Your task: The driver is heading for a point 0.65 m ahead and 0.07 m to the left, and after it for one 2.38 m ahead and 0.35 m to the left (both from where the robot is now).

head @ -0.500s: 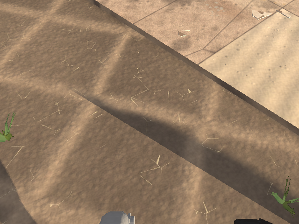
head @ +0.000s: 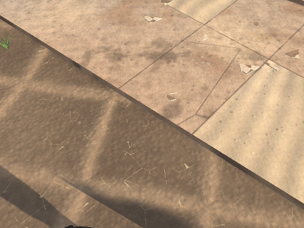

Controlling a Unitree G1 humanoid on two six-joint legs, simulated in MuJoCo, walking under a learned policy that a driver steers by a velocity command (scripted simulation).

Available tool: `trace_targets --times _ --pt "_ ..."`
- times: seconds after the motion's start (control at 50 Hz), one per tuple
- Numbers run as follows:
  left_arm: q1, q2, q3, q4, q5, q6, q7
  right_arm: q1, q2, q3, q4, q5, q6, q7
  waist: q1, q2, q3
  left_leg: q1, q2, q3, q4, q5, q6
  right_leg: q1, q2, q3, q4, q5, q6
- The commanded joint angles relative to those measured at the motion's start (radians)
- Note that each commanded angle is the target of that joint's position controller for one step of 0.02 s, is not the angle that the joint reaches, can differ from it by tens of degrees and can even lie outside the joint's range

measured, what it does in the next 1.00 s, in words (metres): walks ahead: right foot, then left foot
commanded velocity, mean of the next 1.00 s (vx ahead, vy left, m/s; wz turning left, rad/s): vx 0.42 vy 0.00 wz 0.00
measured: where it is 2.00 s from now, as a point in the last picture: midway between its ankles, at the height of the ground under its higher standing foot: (142, 207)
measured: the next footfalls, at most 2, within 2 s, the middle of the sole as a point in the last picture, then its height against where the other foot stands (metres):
right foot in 0.22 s outside the picture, level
left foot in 0.70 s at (116, 204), level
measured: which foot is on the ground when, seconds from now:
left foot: down 0.00-0.22, up 0.24-0.68, down 0.70-1.00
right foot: up 0.00-0.20, down 0.22-0.72, up 0.74-1.00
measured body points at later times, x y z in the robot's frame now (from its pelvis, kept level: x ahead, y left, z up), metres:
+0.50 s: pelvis +0.32 -0.03 +0.01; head +0.35 -0.02 +0.46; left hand +0.31 +0.22 -0.14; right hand +0.51 -0.28 -0.09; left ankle +0.42 +0.14 -0.65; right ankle +0.29 -0.12 -0.74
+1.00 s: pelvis +0.55 +0.05 +0.00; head +0.59 +0.06 +0.45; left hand +0.68 +0.30 -0.13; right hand +0.63 -0.21 -0.12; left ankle +0.59 +0.13 -0.74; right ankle +0.63 -0.12 -0.70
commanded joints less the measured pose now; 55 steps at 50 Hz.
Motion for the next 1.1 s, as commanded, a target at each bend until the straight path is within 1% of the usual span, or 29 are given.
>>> trace_targets --times 0.02,0.1,0.16,0.2,0.22,0.24,0.26,0.28,0.3,0.34,0.38,0.42,0.48,0.52,0.58,0.64,0.68,0.7,0.72,0.74,0.76,0.78,0.8,0.86,0.92,0.98,1.04,1.08,1.1 --pt "-0.146 0.039 0.022 -0.081 0.004 0.022 0.0 0.176 -0.146 -0.033 0.015 0.019 0.007 0.028 0.003 0.114 0.102 0.171 0.29 -0.185 -0.127 0.724 0.071 -0.035 0.011 -0.047 -0.235 0.022 0.016" --pt "-0.262 0.054 0.044 -0.105 -0.014 0.019 0.0 0.236 -0.143 -0.044 0.04 0.017 0.024 0.026 0.002 0.097 0.113 0.33 0.305 -0.167 -0.121 0.81 0.036 0.016 0.052 -0.091 -0.419 -0.056 -0.024" --pt "-0.262 0.07 0.063 -0.101 -0.024 0.02 0.005 0.204 -0.196 -0.064 0.029 0.016 0.034 0.021 0.052 0.125 0.084 0.316 0.304 -0.13 -0.069 1.096 0.011 0.23 0.102 -0.136 -0.472 -0.152 -0.049" --pt "-0.101 0.108 0.083 -0.052 -0.037 0.011 0.024 0.122 -0.247 -0.085 0.002 0.007 0.04 0.018 0.14 0.126 0.026 0.253 0.306 -0.109 0.07 1.308 -0.026 0.472 0.127 -0.137 -0.486 -0.113 -0.083" --pt "0.077 0.138 0.095 0.004 -0.047 0.004 0.04 0.083 -0.242 -0.084 -0.021 0.0 0.037 0.018 0.191 0.118 -0.082 0.106 0.282 -0.114 0.2 1.305 -0.068 0.769 0.112 -0.1 -0.401 -0.06 -0.128" --pt "0.287 0.167 0.097 0.07 -0.049 -0.007 0.043 0.232 -0.147 -0.055 -0.031 -0.004 0.03 0.001 0.171 -0.025 -0.32 -0.254 0.193 -0.115 0.468 1.026 -0.153 1.34 -0.02 0.069 -0.299 0.072 -0.294" --pt "0.528 0.164 0.096 0.137 -0.024 -0.007 0.053 0.175 -0.112 -0.028 -0.058 -0.006 0.027 0.025 0.281 -0.218 -0.385 -0.585 -0.019 -0.124 0.91 -0.114 -0.213 1.604 -0.269 0.502 -0.5 0.135 -0.465" --pt "0.445 0.214 0.112 0.147 -0.086 -0.003 0.071 -0.059 -0.17 -0.071 -0.12 0.14 0.013 -0.025 0.266 -0.099 -0.271 -0.627 0.015 -0.239 1.147 -0.253 -0.141 1.382 -0.284 0.599 -0.602 0.121 -0.369" --pt "0.266 0.186 0.094 0.108 -0.09 -0.019 0.077 -0.158 -0.193 -0.07 -0.193 0.154 -0.001 -0.043 0.189 -0.055 -0.12 -0.665 0.081 -0.258 1.11 -0.141 -0.097 1.174 -0.247 0.444 -0.651 0.136 -0.292" --pt "0.178 0.086 0.059 0.105 -0.058 -0.04 0.066 -0.162 -0.182 -0.08 -0.212 0.13 0.009 -0.057 0.091 0.028 -0.014 -0.605 0.14 -0.198 1.058 -0.026 -0.071 0.919 -0.188 0.251 -0.753 0.15 -0.24" --pt "0.165 0.066 0.046 0.123 -0.053 -0.04 0.056 -0.086 -0.144 -0.084 -0.207 0.114 0.036 -0.056 0.027 0.003 0.016 -0.544 0.187 -0.187 1.024 -0.001 -0.06 0.779 -0.147 0.184 -0.836 0.01 -0.232" --pt "0.163 0.094 0.047 0.135 -0.059 -0.043 0.057 -0.115 -0.127 -0.082 -0.233 0.111 0.059 -0.058 -0.001 -0.002 0.072 -0.58 0.231 -0.176 0.922 0.026 -0.073 0.676 -0.135 0.128 -0.886 -0.018 -0.218" --pt "0.206 0.146 0.057 0.144 -0.058 -0.045 0.072 -0.267 -0.137 -0.075 -0.291 0.082 0.064 -0.059 0.028 0.011 0.097 -0.515 0.235 -0.126 0.601 0.252 -0.103 0.565 -0.064 0.013 -0.898 0.024 -0.186" --pt "0.265 0.175 0.066 0.153 -0.069 -0.046 0.079 -0.375 -0.131 -0.068 -0.315 0.086 0.062 -0.055 0.074 -0.006 0.088 -0.416 0.194 -0.099 0.389 0.378 -0.11 0.565 -0.039 -0.019 -0.899 0.005 -0.163" --pt "0.329 0.205 0.08 0.175 -0.09 -0.041 0.083 -0.479 -0.168 -0.071 -0.347 0.102 0.067 -0.046 0.111 -0.018 0.098 -0.435 0.178 -0.12 0.236 0.415 -0.109 0.728 -0.098 0.022 -0.877 -0.079 -0.15" --pt "0.354 0.196 0.088 0.193 -0.085 -0.022 0.083 -0.502 -0.205 -0.085 -0.365 0.099 0.063 -0.032 0.101 -0.027 0.095 -0.443 0.166 -0.128 0.165 0.322 -0.067 0.883 -0.157 0.046 -0.79 -0.021 -0.12" --pt "0.33 0.19 0.087 0.187 -0.075 -0.007 0.085 -0.368 -0.251 -0.112 -0.328 0.085 0.058 -0.032 0.024 -0.041 0.019 -0.256 0.114 -0.088 0.125 0.279 -0.028 0.913 -0.109 0.01 -0.599 0.243 -0.077" --pt "0.325 0.164 0.077 0.171 -0.062 -0.003 0.088 -0.202 -0.306 -0.134 -0.282 0.071 0.053 -0.035 -0.037 -0.013 -0.096 -0.01 0.16 -0.121 0.171 0.474 0.009 0.816 -0.044 -0.035 -0.379 0.235 -0.039" --pt "0.413 0.088 0.052 0.157 -0.04 -0.015 0.086 -0.066 -0.39 -0.148 -0.264 0.044 0.055 -0.038 -0.034 0.181 -0.263 0.392 0.406 -0.41 0.232 0.763 0.135 0.48 0.076 -0.087 0.001 -0.172 0.029" --pt "0.504 0.054 0.035 0.187 -0.058 -0.032 0.076 -0.025 -0.368 -0.144 -0.244 0.06 0.066 -0.03 -0.027 0.346 -0.425 0.543 0.537 -0.739 0.095 0.785 0.265 0.295 0.174 0.004 0.264 -0.732 0.065" --pt "0.452 0.148 0.061 0.19 -0.079 -0.038 0.073 -0.066 -0.31 -0.129 -0.258 0.071 0.072 -0.029 -0.032 0.211 -0.357 0.451 0.497 -0.679 0.074 0.716 0.226 0.228 0.119 0.087 0.359 -0.719 0.059" --pt "0.339 0.17 0.065 0.155 -0.089 -0.033 0.078 -0.168 -0.272 -0.117 -0.275 0.075 0.075 -0.035 -0.011 0.14 -0.212 0.29 0.461 -0.524 0.063 0.739 0.186 0.191 0.069 0.042 0.343 -0.65 0.058" --pt "0.28 0.162 0.067 0.141 -0.077 -0.022 0.087 -0.249 -0.236 -0.103 -0.28 0.074 0.073 -0.033 0.024 0.063 -0.117 0.129 0.413 -0.416 0.03 0.777 0.165 0.217 0.023 0.01 0.282 -0.589 0.064" --pt "0.305 0.112 0.07 0.14 -0.058 0.02 0.104 -0.315 -0.188 -0.091 -0.26 0.05 0.069 -0.029 0.106 0.098 -0.066 -0.125 0.339 -0.275 -0.049 0.806 0.135 0.42 -0.023 0.0 0.104 -0.501 0.065" --pt "0.282 0.077 0.058 0.134 -0.052 0.029 0.109 -0.336 -0.218 -0.098 -0.241 0.047 0.074 -0.044 0.128 0.122 -0.072 -0.183 0.303 -0.171 -0.064 0.87 0.131 0.509 -0.012 -0.021 -0.133 -0.396 0.074" --pt "0.215 0.097 0.059 0.13 -0.053 0.044 0.109 -0.309 -0.239 -0.103 -0.216 0.057 0.089 -0.056 0.099 0.128 -0.087 -0.172 0.299 -0.158 -0.081 0.721 0.121 0.577 0.006 -0.032 -0.279 -0.274 0.082" --pt "0.162 0.116 0.065 0.125 -0.052 0.059 0.11 -0.293 -0.227 -0.096 -0.186 0.064 0.102 -0.059 0.086 0.127 -0.043 -0.177 0.299 -0.187 -0.085 0.452 0.104 0.618 0.013 -0.03 -0.397 -0.258 0.07" --pt "0.156 0.119 0.069 0.133 -0.04 0.058 0.11 -0.287 -0.203 -0.087 -0.171 0.078 0.109 -0.062 0.098 0.109 -0.015 -0.191 0.254 -0.186 -0.044 0.255 0.053 0.694 0.026 -0.045 -0.549 -0.192 0.043" --pt "0.155 0.141 0.073 0.132 -0.031 0.057 0.112 -0.252 -0.184 -0.081 -0.157 0.075 0.11 -0.062 0.09 0.075 -0.006 -0.202 0.222 -0.185 -0.016 0.156 0.011 0.737 -0.012 -0.008 -0.595 -0.102 0.027"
